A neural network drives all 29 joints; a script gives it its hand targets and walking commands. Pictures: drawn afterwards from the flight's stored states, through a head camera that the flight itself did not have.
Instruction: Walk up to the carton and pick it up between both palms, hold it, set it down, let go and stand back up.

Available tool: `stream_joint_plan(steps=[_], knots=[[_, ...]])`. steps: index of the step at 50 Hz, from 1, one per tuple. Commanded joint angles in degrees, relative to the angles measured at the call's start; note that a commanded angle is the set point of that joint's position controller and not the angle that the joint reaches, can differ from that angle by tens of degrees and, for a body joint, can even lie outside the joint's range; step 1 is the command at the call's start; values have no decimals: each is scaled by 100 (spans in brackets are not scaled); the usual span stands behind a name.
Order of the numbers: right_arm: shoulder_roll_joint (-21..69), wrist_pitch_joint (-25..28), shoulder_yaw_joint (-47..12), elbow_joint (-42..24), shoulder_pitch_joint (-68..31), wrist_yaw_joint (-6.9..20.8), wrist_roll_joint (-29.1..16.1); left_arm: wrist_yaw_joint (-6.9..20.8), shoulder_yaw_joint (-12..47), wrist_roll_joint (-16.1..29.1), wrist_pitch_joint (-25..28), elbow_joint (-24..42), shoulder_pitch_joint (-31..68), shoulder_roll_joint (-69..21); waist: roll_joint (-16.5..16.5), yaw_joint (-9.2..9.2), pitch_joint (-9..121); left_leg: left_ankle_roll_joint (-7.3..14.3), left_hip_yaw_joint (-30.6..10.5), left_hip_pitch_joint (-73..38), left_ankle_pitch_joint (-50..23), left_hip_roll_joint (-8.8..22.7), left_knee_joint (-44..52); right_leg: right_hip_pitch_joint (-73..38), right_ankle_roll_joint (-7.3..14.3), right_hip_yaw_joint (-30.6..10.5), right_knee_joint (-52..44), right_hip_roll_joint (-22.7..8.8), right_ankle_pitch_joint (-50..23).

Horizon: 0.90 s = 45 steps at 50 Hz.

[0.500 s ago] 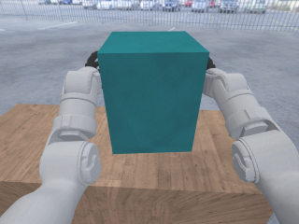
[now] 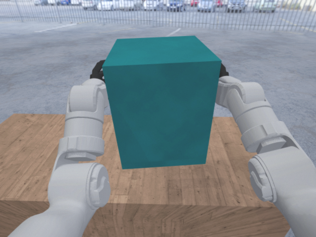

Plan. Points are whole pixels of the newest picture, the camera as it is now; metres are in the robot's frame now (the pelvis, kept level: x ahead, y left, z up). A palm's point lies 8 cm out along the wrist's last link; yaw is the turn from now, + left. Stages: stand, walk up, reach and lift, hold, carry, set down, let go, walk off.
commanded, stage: hold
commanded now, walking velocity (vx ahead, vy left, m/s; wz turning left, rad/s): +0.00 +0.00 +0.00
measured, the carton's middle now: (160, 99) +0.37 +0.01 +0.26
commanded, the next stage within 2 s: set down in 0.30 s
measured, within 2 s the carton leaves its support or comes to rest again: neither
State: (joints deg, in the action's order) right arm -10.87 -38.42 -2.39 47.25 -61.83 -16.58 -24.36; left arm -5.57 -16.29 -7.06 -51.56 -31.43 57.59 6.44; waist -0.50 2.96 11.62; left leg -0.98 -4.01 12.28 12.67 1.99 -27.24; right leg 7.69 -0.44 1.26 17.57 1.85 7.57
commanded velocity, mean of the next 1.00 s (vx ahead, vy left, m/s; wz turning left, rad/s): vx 0.00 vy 0.00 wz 0.00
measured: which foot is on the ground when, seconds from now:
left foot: down 0.00-1.00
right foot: down 0.00-1.00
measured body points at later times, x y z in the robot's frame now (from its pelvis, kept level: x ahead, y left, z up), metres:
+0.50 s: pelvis -0.01 -0.01 +0.00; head -0.12 +0.02 +0.44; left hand +0.38 +0.15 +0.29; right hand +0.37 -0.14 +0.30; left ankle +0.02 +0.12 -0.74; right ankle +0.02 -0.13 -0.74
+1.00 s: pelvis +0.00 -0.01 +0.00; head -0.06 +0.03 +0.45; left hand +0.42 +0.16 +0.23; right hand +0.40 -0.13 +0.22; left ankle +0.02 +0.12 -0.74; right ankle +0.02 -0.13 -0.74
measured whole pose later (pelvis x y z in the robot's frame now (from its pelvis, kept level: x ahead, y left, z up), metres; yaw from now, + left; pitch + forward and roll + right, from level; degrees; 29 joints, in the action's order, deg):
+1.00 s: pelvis +0.00 -0.01 +0.00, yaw +1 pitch -6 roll -1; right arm -0.6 -18.5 7.4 50.5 -52.8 -14.6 -8.7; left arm -0.3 -17.2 -9.7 -29.4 -42.8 55.5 8.5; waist 4.7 3.8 3.3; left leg -1.9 -4.9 6.1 10.1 1.6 -21.8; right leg 3.2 0.5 1.2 16.5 1.7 7.6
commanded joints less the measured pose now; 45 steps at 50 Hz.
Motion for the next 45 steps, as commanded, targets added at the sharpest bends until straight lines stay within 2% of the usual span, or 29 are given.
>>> stream_joint_plan(steps=[1,4,9,11,13,14,15,16,17,19,20,21,23,24,26,29,30,32,34,37,40,41,42,45], knots=[[4067,221,-830,-2713,-6039,913,-1090,930,1979,1182,818,1566,5494,-4087,-459,122,2583,-348,1,-842,-1878,-375,399,-884,-78,-214,-69,445,-1156],[4089,174,-778,-2518,-5856,940,-1089,945,1923,1182,798,1655,5565,-4003,-498,109,2489,-355,6,-784,-1788,-362,433,-893,-73,-230,-45,434,-1097],[4102,177,-885,-2722,-6066,966,-1157,933,1923,1192,778,1612,5567,-3994,-387,18,2634,-309,6,-821,-1918,-379,386,-941,-85,-255,-44,450,-1234],[4098,159,-751,-2562,-6096,968,-1081,940,1843,1159,774,1468,5649,-3991,-404,63,2494,-315,23,-689,-1691,-394,429,-861,-86,-264,-66,433,-990],[4164,172,-749,-2582,-6168,986,-1042,948,1806,1150,788,1434,5685,-3966,-333,-6,2452,-264,45,-624,-1423,-403,469,-797,-96,-249,-93,403,-854],[4237,199,-782,-2655,-6217,989,-1048,937,1832,1183,816,1443,5690,-3971,-336,-32,2578,-254,46,-640,-1514,-410,429,-849,-95,-275,-72,403,-985],[4215,197,-776,-2652,-6256,989,-1074,933,1860,1198,838,1492,5745,-4002,-344,-7,2643,-261,37,-675,-1524,-407,437,-849,-101,-259,-59,414,-978],[4214,339,-1001,-2959,-5808,988,-960,979,2274,1204,894,1868,5093,-4290,-372,339,3024,-231,60,-1171,-2291,-485,461,-986,-69,77,30,517,-1761],[4157,428,-965,-3094,-6098,961,-942,982,2316,1261,959,1802,5301,-4288,-458,348,3108,-279,25,-1158,-2330,-490,393,-924,-71,70,23,497,-1736],[4168,519,-804,-2787,-6235,972,-674,1029,1996,1116,1072,1396,5398,-4069,-321,242,2701,-196,70,-1042,-1936,-513,480,-684,-100,48,-111,426,-1258],[4198,594,-621,-2458,-6121,986,-470,1089,1872,1047,1179,1151,5545,-3984,-298,294,2355,-169,67,-918,-1496,-511,585,-538,-93,40,-187,364,-900],[4198,710,-331,-2041,-6173,1014,-113,1184,1462,821,1286,541,5445,-3787,-184,245,1747,-93,134,-724,-758,-523,757,-338,-118,42,-316,256,-222],[4232,954,169,-1441,-5988,1117,375,1353,1144,513,1533,-1,5410,-3713,-220,329,1299,-25,152,-458,63,-488,986,-342,-62,60,-322,185,496],[4334,1082,218,-1346,-5802,1149,526,1405,1159,460,1662,22,5333,-3804,-226,347,1356,-24,157,-497,193,-453,1076,-500,-46,91,-285,199,546],[4482,1429,338,-1235,-5964,1207,794,1464,1041,395,1958,-151,5456,-3740,-265,216,1613,6,241,-488,282,-434,1140,-708,-55,54,-262,201,634],[4598,1875,342,-1315,-6018,1232,971,1420,1246,437,2334,-121,5586,-3797,-444,225,2080,-49,311,-836,-248,-431,1063,-904,-79,109,-224,274,46],[4567,1955,362,-1266,-5996,1225,1092,1419,1210,450,2403,-221,5584,-3766,-370,260,2135,-28,334,-913,-276,-446,1028,-933,-94,104,-244,279,33],[4535,2128,468,-1177,-6041,1210,1256,1446,980,300,2480,-595,5435,-3633,-251,236,1813,47,425,-775,-74,-503,1079,-904,-137,99,-310,246,379],[4555,2267,436,-1213,-5964,1198,1312,1469,894,263,2541,-677,5278,-3543,-142,170,1669,100,500,-695,-38,-538,1100,-1015,-176,84,-322,221,468],[4554,2478,393,-1390,-6111,1170,1380,1472,901,193,2612,-756,5214,-3574,-167,111,1677,118,554,-727,-127,-547,1109,-1011,-209,74,-355,185,500],[4531,2615,213,-1599,-6149,1097,1417,1478,1028,223,2632,-775,4997,-3669,-217,135,1753,114,580,-822,-370,-547,1067,-1155,-237,57,-337,155,102],[4559,2687,63,-1878,-6166,1067,1365,1469,1211,302,2655,-616,4943,-3780,-207,150,1935,90,583,-911,-537,-557,1022,-1253,-257,62,-324,155,-125],[4624,2709,-34,-1911,-6160,1040,1315,1448,1258,326,2680,-577,4906,-3817,-216,110,1995,83,584,-969,-676,-564,984,-1294,-271,63,-299,149,-327],[4698,2772,-434,-2431,-6055,946,1166,1426,1575,437,2686,-278,4593,-3950,-187,120,2397,43,587,-1139,-1204,-606,810,-1618,-317,42,-206,127,-1277]])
